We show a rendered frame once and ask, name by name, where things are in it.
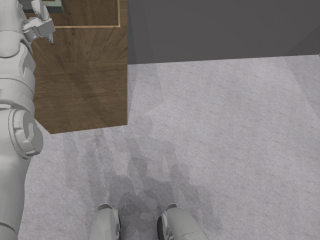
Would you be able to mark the left robot upper arm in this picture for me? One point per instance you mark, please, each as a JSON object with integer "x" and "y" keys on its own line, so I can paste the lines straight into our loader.
{"x": 20, "y": 140}

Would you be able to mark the robot right shin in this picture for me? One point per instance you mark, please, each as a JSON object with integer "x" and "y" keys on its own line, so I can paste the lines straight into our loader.
{"x": 173, "y": 205}

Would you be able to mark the drawer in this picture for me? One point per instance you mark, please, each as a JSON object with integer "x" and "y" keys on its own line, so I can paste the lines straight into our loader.
{"x": 85, "y": 13}

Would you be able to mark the robot left thigh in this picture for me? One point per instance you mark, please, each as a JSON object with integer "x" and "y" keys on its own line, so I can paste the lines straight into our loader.
{"x": 105, "y": 225}

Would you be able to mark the handle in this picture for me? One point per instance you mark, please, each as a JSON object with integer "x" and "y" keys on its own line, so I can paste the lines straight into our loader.
{"x": 52, "y": 7}

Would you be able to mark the cabinet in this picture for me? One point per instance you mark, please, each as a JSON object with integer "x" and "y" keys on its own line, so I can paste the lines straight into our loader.
{"x": 81, "y": 79}

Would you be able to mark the left robot forearm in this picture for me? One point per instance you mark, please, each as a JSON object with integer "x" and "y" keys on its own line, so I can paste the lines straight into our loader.
{"x": 17, "y": 81}

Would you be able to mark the left robot hand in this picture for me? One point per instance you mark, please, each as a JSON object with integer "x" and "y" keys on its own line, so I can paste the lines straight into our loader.
{"x": 13, "y": 18}

